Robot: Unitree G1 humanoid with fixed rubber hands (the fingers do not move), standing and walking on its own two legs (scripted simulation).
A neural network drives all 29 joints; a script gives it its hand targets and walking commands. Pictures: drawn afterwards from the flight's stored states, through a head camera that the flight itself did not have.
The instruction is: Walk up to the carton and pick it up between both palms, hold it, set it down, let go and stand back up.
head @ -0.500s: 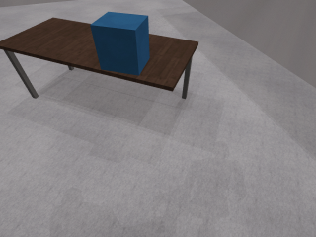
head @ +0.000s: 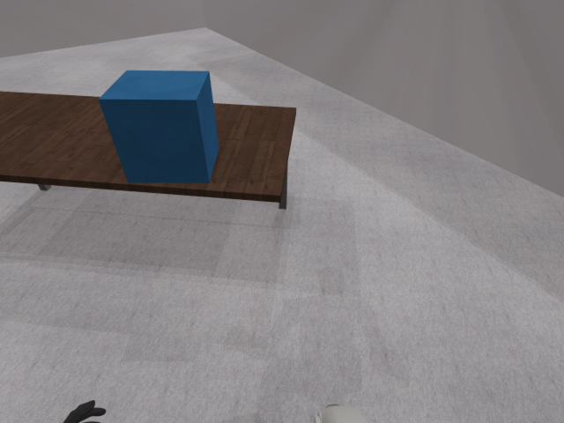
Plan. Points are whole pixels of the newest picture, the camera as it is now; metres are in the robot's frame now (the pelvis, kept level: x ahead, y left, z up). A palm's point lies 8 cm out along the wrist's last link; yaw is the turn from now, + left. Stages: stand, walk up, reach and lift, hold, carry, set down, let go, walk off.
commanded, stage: walk up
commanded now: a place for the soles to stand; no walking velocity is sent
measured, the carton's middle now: (168, 127) +1.04 +0.32 -0.04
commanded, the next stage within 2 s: none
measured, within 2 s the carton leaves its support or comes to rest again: neither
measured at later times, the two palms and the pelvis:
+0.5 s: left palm (41, 369) +0.28 +0.39 -0.08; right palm (427, 363) +0.26 -0.24 -0.09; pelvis +0.16 +0.09 -0.03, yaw -4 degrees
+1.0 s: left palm (45, 263) +0.50 +0.47 -0.07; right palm (344, 344) +0.32 -0.12 -0.12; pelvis +0.32 +0.20 -0.03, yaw -9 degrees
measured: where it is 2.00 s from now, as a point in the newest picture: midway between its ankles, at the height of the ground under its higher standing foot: (174, 381)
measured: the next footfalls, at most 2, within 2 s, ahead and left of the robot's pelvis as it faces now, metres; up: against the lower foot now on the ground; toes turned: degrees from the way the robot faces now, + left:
right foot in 0.20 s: +0.23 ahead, -0.11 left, +0.00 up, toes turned -7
left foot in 0.54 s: +0.34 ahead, +0.28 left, +0.00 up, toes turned +0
